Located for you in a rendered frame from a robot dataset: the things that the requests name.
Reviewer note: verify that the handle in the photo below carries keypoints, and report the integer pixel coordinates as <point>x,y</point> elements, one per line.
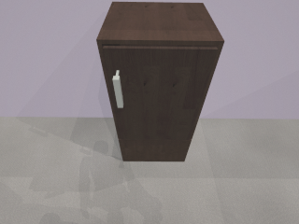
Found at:
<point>117,89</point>

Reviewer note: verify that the cupboard door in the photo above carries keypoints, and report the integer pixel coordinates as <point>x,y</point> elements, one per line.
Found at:
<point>162,89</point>

